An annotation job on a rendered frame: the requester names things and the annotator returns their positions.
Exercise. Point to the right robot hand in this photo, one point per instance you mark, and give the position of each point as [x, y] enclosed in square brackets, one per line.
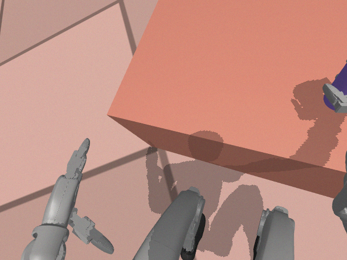
[333, 94]

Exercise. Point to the left robot hand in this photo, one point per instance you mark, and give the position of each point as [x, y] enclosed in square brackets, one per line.
[60, 208]

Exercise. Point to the right robot arm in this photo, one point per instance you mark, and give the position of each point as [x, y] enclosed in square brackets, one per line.
[339, 204]

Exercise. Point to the left robot foot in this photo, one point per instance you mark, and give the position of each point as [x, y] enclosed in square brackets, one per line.
[190, 255]

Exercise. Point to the can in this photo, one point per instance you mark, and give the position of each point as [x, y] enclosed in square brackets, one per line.
[340, 83]

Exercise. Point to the left robot arm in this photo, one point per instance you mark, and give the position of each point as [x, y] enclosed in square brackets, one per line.
[48, 243]

